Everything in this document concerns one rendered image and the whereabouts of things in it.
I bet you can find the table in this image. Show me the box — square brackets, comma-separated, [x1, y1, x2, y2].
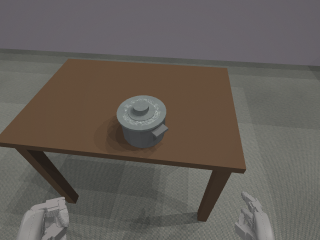
[0, 58, 246, 222]

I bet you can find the knob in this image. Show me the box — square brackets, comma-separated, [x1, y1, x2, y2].
[133, 100, 149, 115]

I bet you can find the left robot hand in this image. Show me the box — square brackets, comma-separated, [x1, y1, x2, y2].
[16, 197, 70, 240]

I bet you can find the lid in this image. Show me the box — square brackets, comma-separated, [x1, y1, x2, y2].
[116, 95, 167, 132]

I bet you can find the right robot hand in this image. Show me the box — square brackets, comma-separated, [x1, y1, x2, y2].
[235, 191, 275, 240]

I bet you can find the pot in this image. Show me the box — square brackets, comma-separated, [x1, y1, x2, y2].
[122, 118, 169, 148]

